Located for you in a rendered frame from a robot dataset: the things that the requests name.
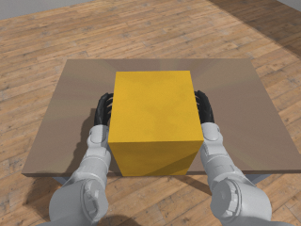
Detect robot left forearm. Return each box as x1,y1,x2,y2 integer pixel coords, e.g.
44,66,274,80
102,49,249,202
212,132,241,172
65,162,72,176
49,124,112,220

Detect robot left upper arm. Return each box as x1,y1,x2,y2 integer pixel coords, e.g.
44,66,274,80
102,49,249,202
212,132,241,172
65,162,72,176
35,178,109,226

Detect right robot hand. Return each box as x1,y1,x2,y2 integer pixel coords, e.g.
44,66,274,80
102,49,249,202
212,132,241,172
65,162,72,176
194,90,214,124

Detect robot right upper arm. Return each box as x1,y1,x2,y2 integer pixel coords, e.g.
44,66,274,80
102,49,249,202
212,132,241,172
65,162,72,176
210,179,295,226

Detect carton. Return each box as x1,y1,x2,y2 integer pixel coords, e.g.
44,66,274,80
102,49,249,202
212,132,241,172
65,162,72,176
107,71,204,177

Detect table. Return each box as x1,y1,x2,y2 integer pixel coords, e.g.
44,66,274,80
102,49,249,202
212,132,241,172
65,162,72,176
21,58,301,185

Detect robot right forearm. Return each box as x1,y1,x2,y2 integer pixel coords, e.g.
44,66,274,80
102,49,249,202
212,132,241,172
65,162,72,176
199,122,272,215

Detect left robot hand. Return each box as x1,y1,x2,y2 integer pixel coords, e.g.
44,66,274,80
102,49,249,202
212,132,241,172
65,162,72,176
93,92,114,126

